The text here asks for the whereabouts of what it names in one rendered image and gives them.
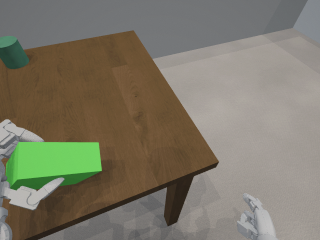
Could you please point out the table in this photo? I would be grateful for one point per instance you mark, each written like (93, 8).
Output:
(107, 90)

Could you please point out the left robot forearm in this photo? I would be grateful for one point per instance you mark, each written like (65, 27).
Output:
(5, 229)

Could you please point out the robot right hand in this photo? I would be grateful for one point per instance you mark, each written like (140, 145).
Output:
(251, 226)

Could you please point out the robot left hand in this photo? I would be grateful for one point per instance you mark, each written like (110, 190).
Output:
(24, 197)

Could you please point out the sponge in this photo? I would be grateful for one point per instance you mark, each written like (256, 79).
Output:
(34, 164)

